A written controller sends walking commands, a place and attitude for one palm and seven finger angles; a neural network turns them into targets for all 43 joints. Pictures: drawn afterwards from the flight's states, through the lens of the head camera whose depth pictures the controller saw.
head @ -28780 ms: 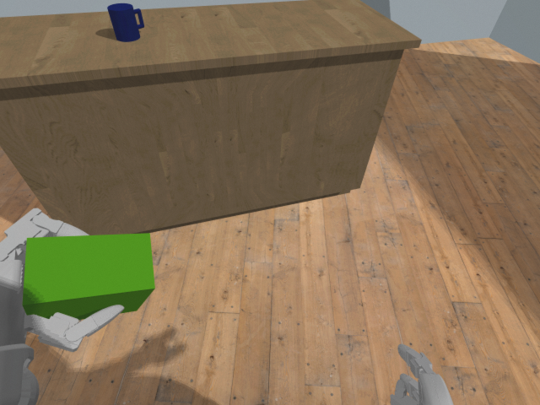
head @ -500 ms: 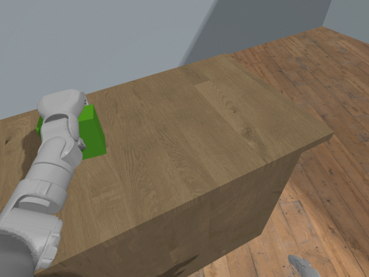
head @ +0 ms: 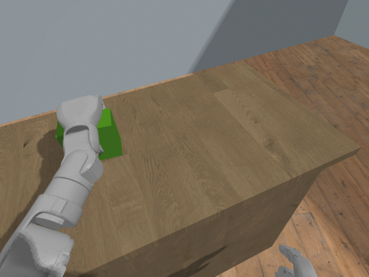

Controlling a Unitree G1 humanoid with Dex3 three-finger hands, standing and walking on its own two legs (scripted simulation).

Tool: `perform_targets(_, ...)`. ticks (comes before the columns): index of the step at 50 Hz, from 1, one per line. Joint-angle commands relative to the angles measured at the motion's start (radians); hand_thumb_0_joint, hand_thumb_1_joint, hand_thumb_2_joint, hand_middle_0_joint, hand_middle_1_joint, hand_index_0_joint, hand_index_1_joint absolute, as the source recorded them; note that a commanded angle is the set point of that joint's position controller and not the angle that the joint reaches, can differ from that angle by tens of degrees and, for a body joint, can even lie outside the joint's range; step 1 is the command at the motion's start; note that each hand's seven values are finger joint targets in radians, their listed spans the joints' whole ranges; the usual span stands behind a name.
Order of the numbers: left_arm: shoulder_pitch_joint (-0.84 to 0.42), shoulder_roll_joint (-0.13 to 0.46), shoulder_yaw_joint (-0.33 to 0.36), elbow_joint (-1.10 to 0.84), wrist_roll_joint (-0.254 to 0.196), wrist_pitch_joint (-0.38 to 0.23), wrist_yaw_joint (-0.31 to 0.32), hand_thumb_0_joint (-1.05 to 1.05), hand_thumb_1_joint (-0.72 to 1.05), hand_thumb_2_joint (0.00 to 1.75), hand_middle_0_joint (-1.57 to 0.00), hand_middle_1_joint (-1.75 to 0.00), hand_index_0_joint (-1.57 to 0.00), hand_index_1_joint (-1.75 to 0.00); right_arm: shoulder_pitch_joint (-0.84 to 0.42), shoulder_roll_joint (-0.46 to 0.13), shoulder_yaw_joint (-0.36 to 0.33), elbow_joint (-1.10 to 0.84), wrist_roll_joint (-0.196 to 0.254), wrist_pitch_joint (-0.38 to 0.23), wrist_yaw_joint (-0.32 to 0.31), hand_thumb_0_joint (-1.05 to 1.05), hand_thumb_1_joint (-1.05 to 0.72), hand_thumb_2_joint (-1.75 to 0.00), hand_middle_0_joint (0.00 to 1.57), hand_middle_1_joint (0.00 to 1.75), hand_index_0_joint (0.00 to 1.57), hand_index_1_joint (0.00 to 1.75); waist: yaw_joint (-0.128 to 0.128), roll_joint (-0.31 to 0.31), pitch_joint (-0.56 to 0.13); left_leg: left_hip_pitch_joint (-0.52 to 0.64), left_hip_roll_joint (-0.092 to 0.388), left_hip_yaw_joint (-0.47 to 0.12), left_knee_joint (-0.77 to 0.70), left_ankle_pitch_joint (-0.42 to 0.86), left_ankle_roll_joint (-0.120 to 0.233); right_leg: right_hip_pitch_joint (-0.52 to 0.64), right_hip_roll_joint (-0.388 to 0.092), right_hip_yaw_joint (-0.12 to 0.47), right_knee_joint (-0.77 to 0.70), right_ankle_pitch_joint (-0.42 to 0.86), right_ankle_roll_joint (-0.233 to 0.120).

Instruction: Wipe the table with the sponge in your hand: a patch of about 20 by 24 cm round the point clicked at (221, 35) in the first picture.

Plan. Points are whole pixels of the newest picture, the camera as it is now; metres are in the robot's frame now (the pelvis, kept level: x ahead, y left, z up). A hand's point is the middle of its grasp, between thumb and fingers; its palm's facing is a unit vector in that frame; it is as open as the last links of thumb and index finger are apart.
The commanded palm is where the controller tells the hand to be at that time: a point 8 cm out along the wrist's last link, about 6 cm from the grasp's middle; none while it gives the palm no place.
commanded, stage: wipe back along the third lane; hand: left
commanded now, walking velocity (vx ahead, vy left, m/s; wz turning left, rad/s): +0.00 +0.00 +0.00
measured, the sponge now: (94, 143) +0.39 +0.26 +0.09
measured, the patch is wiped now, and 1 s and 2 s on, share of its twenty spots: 1.00 1.00 1.00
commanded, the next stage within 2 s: slide back across to the middle lane in 1.32 s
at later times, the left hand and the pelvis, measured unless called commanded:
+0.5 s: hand (97, 143) +0.35 +0.22 +0.14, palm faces +0.17 -0.10 -0.98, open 10.3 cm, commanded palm +0.29 +0.21 +0.16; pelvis +0.01 +0.01 +0.00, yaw +0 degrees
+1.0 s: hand (106, 159) +0.30 +0.19 +0.14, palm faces +0.21 -0.14 -0.97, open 10.3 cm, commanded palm +0.25 +0.18 +0.16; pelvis -0.01 -0.03 +0.00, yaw -1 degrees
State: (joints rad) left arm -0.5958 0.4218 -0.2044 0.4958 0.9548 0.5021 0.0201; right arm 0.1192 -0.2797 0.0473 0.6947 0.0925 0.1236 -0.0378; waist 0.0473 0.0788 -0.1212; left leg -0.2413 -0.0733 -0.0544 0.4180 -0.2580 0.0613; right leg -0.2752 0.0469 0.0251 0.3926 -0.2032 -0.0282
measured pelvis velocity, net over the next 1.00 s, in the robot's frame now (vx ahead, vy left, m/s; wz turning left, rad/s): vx -0.01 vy -0.03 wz -0.02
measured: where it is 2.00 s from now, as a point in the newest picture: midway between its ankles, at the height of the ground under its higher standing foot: outside the picture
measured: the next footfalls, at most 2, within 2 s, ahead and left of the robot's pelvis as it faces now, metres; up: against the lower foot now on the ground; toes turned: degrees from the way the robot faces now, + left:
none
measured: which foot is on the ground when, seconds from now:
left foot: down 0.00-1.00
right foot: down 0.00-1.00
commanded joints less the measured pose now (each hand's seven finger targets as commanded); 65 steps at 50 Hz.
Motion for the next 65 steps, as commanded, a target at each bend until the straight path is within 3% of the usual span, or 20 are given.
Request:
perform_targets(1,-0.146,0.038,-0.009,-0.144,-0.044,0.076,-0.039,0.0,0.1,1.3,-1.2,-1.6,-1.2,-1.6,-0.229,-0.108,-0.03,-0.182,0.002,-0.044,0.009,0.0,-0.9,-0.9,0.2,0.3,0.2,0.3,0.009,-0.099,-0.168,0.063,0.068,-0.006,-0.037,0.341,-0.026,0.14,-0.03,-0.038,-0.006,0.259,-0.051)
perform_targets(4,-0.126,-0.03,-0.07,-0.173,-0.044,0.121,-0.056,0.0,0.1,1.3,-1.2,-1.6,-1.2,-1.6,-0.242,-0.098,-0.025,-0.184,0.004,-0.039,0.018,0.0,-0.9,-0.9,0.2,0.3,0.2,0.3,0.0,-0.123,-0.147,0.077,0.07,-0.008,-0.032,0.343,-0.028,0.128,-0.025,-0.05,0.001,0.251,-0.047)
perform_targets(6,-0.095,0.016,-0.027,-0.215,-0.043,0.133,-0.064,0.0,0.1,1.3,-1.2,-1.6,-1.2,-1.6,-0.261,-0.101,-0.022,-0.193,0.003,-0.039,0.02,0.0,-0.9,-0.9,0.2,0.3,0.2,0.3,0.015,-0.133,-0.169,0.081,0.072,-0.013,-0.024,0.372,-0.027,0.153,-0.027,-0.041,0.013,0.288,-0.054)
perform_targets(10,0.011,-0.06,-0.09,-0.307,-0.042,0.146,-0.086,0.0,0.1,1.3,-1.2,-1.6,-1.2,-1.6,-0.279,-0.087,-0.016,-0.213,0.001,-0.037,0.042,0.0,-0.9,-0.9,0.2,0.3,0.2,0.3,0.018,-0.149,-0.176,0.1,0.072,-0.01,0.006,0.471,-0.032,0.174,-0.023,-0.052,0.041,0.371,-0.048)
perform_targets(17,0.08,-0.047,-0.083,-0.46,-0.041,0.184,-0.087,0.0,0.1,1.3,-1.2,-1.6,-1.2,-1.6,-0.319,-0.079,-0.005,-0.233,0.003,-0.03,0.061,0.0,-0.9,-0.9,0.2,0.3,0.2,0.3,0.034,-0.104,-0.142,0.098,0.078,-0.014,0.014,0.508,-0.039,0.172,-0.019,-0.049,0.062,0.373,-0.057)
perform_targets(21,0.117,-0.009,-0.043,-0.515,-0.052,0.196,-0.082,0.0,0.1,1.3,-1.2,-1.6,-1.2,-1.6,-0.337,-0.082,0.0,-0.239,0.004,-0.023,0.061,0.0,-0.9,-0.9,0.2,0.3,0.2,0.3,0.041,-0.123,-0.123,0.075,0.082,-0.016,0.005,0.437,-0.032,0.171,-0.014,-0.029,0.062,0.34,-0.063)
perform_targets(23,0.101,-0.068,-0.101,-0.516,-0.049,0.205,-0.083,0.0,0.1,1.3,-1.2,-1.6,-1.2,-1.6,-0.328,-0.075,-0.001,-0.236,0.004,-0.019,0.061,0.0,-0.9,-0.9,0.2,0.3,0.2,0.3,0.027,-0.141,-0.121,0.075,0.077,-0.012,0.004,0.394,-0.033,0.16,-0.013,-0.042,0.059,0.307,-0.058)
perform_targets(26,0.13,-0.002,-0.035,-0.559,-0.049,0.207,-0.07,0.0,0.1,1.3,-1.2,-1.6,-1.2,-1.6,-0.345,-0.081,0.002,-0.245,0.004,-0.015,0.056,0.0,-0.9,-0.9,0.2,0.3,0.2,0.3,0.046,-0.112,-0.139,0.069,0.077,-0.012,-0.002,0.356,-0.029,0.17,-0.01,-0.019,0.065,0.279,-0.066)
perform_targets(27,0.139,-0.049,-0.079,-0.553,-0.05,0.213,-0.07,0.0,0.1,1.3,-1.2,-1.6,-1.2,-1.6,-0.342,-0.074,0.002,-0.248,0.003,-0.015,0.057,0.0,-0.9,-0.9,0.2,0.3,0.2,0.3,0.04,-0.12,-0.138,0.068,0.072,-0.007,0.001,0.358,-0.03,0.174,-0.012,-0.035,0.066,0.276,-0.062)
perform_targets(30,0.18,-0.06,-0.085,-0.558,-0.056,0.216,-0.071,0.0,0.1,1.3,-1.2,-1.6,-1.2,-1.6,-0.347,-0.074,0.0,-0.243,0.007,-0.009,0.061,0.0,-0.9,-0.9,0.2,0.3,0.2,0.3,0.036,-0.13,-0.109,0.058,0.071,-0.004,0.002,0.327,-0.031,0.16,-0.007,-0.029,0.056,0.257,-0.057)
perform_targets(32,0.166,-0.046,-0.074,-0.594,-0.055,0.218,-0.064,0.0,0.1,1.3,-1.2,-1.6,-1.2,-1.6,-0.349,-0.074,0.001,-0.253,0.003,-0.012,0.061,0.0,-0.9,-0.9,0.2,0.3,0.2,0.3,0.041,-0.115,-0.143,0.057,0.068,-0.003,0.006,0.316,-0.023,0.18,-0.011,-0.021,0.065,0.262,-0.061)
perform_targets(39,0.259,-0.05,-0.067,-0.627,-0.074,0.223,-0.062,0.0,0.1,1.3,-1.2,-1.6,-1.2,-1.6,-0.368,-0.072,0.004,-0.253,0.009,-0.002,0.061,0.0,-0.9,-0.9,0.2,0.3,0.2,0.3,0.037,-0.153,-0.076,0.021,0.063,0.008,0.0,0.255,-0.021,0.176,-0.009,0.002,0.047,0.236,-0.047)
perform_targets(41,0.243,-0.001,-0.025,-0.657,-0.069,0.22,-0.054,0.0,0.1,1.3,-1.2,-1.6,-1.2,-1.6,-0.37,-0.075,0.004,-0.257,0.008,-0.002,0.055,0.0,-0.9,-0.9,0.2,0.3,0.2,0.3,0.042,-0.141,-0.068,0.021,0.064,0.004,-0.004,0.228,-0.016,0.164,-0.008,0.024,0.046,0.205,-0.054)
perform_targets(44,0.264,-0.045,-0.065,-0.635,-0.071,0.223,-0.058,0.0,0.1,1.3,-1.2,-1.6,-1.2,-1.6,-0.368,-0.071,0.004,-0.254,0.01,0.0,0.052,0.0,-0.9,-0.9,0.2,0.3,0.2,0.3,0.03,-0.144,-0.046,0.014,0.058,0.011,-0.002,0.212,-0.019,0.161,-0.007,0.022,0.034,0.188,-0.047)
perform_targets(46,0.288,0.002,-0.022,-0.686,-0.073,0.215,-0.051,0.0,0.1,1.3,-1.2,-1.6,-1.2,-1.6,-0.372,-0.074,0.004,-0.265,0.01,-0.003,0.052,0.0,-0.9,-0.9,0.2,0.3,0.2,0.3,0.046,-0.113,-0.072,0.02,0.057,0.01,-0.002,0.204,-0.015,0.174,-0.009,0.042,0.041,0.181,-0.053)
perform_targets(54,0.42,-0.04,-0.043,-0.711,-0.095,0.204,-0.047,0.0,0.1,1.3,-1.2,-1.6,-1.2,-1.6,-0.382,-0.067,-0.002,-0.27,0.009,-0.008,0.055,0.0,-0.9,-0.9,0.2,0.3,0.2,0.3,0.044,-0.166,-0.06,-0.006,0.045,0.025,0.018,0.189,-0.014,0.205,-0.012,0.066,0.03,0.207,-0.031)
perform_targets(56,0.413,0.013,0.006,-0.752,-0.094,0.198,-0.039,0.0,0.1,1.3,-1.2,-1.6,-1.2,-1.6,-0.381,-0.07,-0.002,-0.273,0.008,-0.009,0.051,0.0,-0.9,-0.9,0.2,0.3,0.2,0.3,0.05,-0.164,-0.068,0.001,0.043,0.025,0.021,0.17,-0.008,0.197,-0.011,0.096,0.023,0.182,-0.034)
perform_targets(59,0.456,0.003,0.003,-0.729,-0.106,0.198,-0.038,0.0,0.1,1.3,-1.2,-1.6,-1.2,-1.6,-0.376,-0.068,-0.005,-0.267,0.005,-0.013,0.045,0.0,-0.9,-0.9,0.2,0.3,0.2,0.3,0.045,-0.204,-0.044,-0.013,0.037,0.035,0.036,0.169,-0.01,0.205,-0.016,0.108,0.013,0.196,-0.019)
perform_targets(61,0.455,0.042,0.036,-0.773,-0.102,0.192,-0.034,0.0,0.1,1.3,-1.2,-1.6,-1.2,-1.6,-0.382,-0.07,-0.003,-0.274,0.005,-0.014,0.043,0.0,-0.9,-0.9,0.2,0.3,0.2,0.3,0.051,-0.168,-0.041,-0.001,0.036,0.033,0.037,0.158,-0.008,0.189,-0.017,0.136,0.006,0.169,-0.026)
perform_targets(65,0.524,-0.006,-0.001,-0.783,-0.113,0.185,-0.037,0.0,0.1,1.3,-1.2,-1.6,-1.2,-1.6,-0.381,-0.067,-0.008,-0.275,0.003,-0.014,0.045,0.0,-0.9,-0.9,0.2,0.3,0.2,0.3,0.049,-0.168,-0.029,-0.006,0.037,0.035,0.041,0.158,-0.01,0.186,-0.019,0.119,0.002,0.156,-0.018)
